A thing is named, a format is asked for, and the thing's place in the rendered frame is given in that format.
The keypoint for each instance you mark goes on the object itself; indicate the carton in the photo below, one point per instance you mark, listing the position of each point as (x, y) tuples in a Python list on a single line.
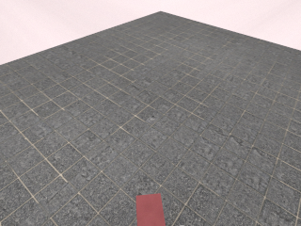
[(149, 210)]

